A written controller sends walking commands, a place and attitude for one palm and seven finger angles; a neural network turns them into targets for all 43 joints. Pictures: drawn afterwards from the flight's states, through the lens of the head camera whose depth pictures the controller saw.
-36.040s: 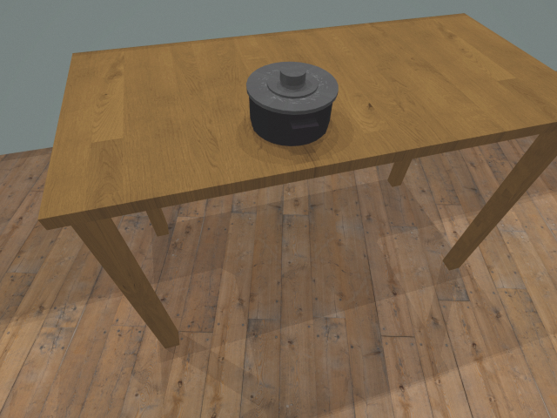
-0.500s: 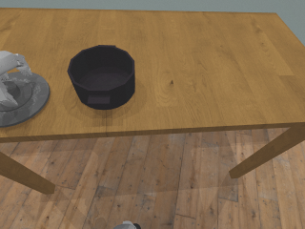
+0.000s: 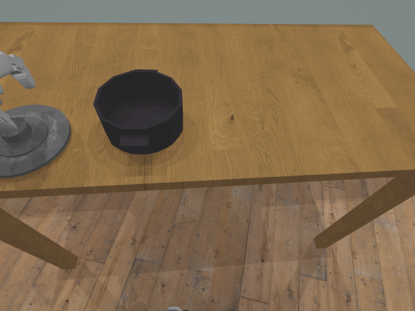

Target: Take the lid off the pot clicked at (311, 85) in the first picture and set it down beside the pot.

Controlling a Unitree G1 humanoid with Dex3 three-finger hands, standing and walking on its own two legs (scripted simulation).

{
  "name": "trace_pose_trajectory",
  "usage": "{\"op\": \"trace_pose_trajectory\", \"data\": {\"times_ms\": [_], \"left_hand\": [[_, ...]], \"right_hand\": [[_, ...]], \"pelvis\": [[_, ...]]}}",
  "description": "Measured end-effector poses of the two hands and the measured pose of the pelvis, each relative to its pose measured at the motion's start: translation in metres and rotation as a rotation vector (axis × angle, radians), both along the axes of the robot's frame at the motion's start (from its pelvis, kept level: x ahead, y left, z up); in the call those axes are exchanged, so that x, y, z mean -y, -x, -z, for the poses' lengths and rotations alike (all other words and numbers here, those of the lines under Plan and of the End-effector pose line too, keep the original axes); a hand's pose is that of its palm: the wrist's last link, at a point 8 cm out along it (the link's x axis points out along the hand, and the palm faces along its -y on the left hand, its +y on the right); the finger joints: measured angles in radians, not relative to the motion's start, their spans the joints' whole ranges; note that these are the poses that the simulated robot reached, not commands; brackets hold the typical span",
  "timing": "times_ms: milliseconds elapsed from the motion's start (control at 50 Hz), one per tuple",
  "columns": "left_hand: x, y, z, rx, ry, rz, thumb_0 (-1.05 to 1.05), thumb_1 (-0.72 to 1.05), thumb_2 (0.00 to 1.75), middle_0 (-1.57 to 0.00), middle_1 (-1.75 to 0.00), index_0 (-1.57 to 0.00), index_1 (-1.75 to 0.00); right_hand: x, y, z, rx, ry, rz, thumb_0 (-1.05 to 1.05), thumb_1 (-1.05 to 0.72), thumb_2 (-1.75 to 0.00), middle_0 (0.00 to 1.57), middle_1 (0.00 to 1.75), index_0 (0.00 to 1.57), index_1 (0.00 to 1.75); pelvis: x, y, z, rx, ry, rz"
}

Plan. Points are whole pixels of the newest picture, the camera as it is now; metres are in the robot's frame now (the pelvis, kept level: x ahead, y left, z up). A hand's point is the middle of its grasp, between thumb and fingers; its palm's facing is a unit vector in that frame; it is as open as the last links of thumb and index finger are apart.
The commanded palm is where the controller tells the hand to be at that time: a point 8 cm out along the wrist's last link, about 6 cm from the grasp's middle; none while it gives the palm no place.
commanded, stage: raise the empty hand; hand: left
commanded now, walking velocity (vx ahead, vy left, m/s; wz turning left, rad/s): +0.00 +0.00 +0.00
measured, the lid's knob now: (14, 130) +0.45 +0.38 +0.06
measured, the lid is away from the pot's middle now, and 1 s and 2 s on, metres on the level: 0.25 0.25 0.25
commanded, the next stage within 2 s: draw the hand back to the body in 0.80 s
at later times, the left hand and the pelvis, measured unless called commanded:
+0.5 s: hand out of the picture +0.44 +0.37 +0.20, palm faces -0.30 -0.14 -0.94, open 11.0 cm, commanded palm +0.45 +0.36 +0.27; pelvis +0.00 +0.00 +0.01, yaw +0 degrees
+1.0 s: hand out of the picture +0.45 +0.36 +0.23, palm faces -0.26 -0.14 -0.95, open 11.0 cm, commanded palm +0.44 +0.36 +0.29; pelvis +0.01 +0.00 +0.01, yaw +0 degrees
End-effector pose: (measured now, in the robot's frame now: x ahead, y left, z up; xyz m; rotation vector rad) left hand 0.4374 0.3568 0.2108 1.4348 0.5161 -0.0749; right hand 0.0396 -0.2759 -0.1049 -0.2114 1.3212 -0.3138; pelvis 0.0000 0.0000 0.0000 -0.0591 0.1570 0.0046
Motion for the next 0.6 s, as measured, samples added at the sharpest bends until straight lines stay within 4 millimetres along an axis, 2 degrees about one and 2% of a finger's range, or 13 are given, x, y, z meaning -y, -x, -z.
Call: {"op": "trace_pose_trajectory", "data": {"times_ms": [100, 260, 340, 460, 600], "left_hand": [[0.002, -0.001, -0.015, 0.03, -0.026, -0.001, 0.0, -0.04, 0.73, -0.4, -0.8, -0.4, -0.8], [-0.003, 0.002, -0.021, 0.003, -0.015, -0.056, 0.0, -0.04, 0.73, -0.4, -0.8, -0.39, -0.8], [-0.003, 0.0, -0.033, 0.03, -0.025, -0.05, 0.0, -0.04, 0.73, -0.4, -0.8, -0.4, -0.8], [-0.011, -0.001, -0.045, 0.041, -0.022, -0.088, 0.0, -0.04, 0.73, -0.4, -0.8, -0.4, -0.8], [-0.008, -0.003, -0.061, 0.076, -0.014, -0.078, 0.0, -0.04, 0.73, -0.4, -0.8, -0.4, -0.8]], "right_hand": [[-0.001, -0.002, 0.0, 0.013, -0.014, -0.003, 0.0, -0.9, -0.9, 0.2, 0.3, 0.2, 0.3], [-0.002, -0.002, -0.002, 0.022, -0.02, -0.006, 0.0, -0.9, -0.9, 0.2, 0.3, 0.2, 0.3], [-0.001, -0.001, -0.004, 0.015, -0.01, -0.013, 0.0, -0.9, -0.9, 0.2, 0.3, 0.2, 0.3], [0.001, 0.0, -0.006, 0.015, -0.006, -0.006, 0.0, -0.9, -0.9, 0.2, 0.3, 0.2, 0.3], [-0.002, -0.004, -0.005, 0.013, -0.018, -0.017, 0.0, -0.9, -0.9, 0.2, 0.3, 0.2, 0.3]], "pelvis": [[0.0, 0.001, -0.001, 0.006, -0.001, -0.002], [0.001, 0.003, -0.003, 0.018, -0.004, 0.001], [0.001, 0.002, -0.004, 0.02, -0.003, -0.004], [0.0, 0.0, -0.005, 0.022, -0.004, 0.001], [-0.003, -0.002, -0.007, 0.025, -0.007, -0.002]]}}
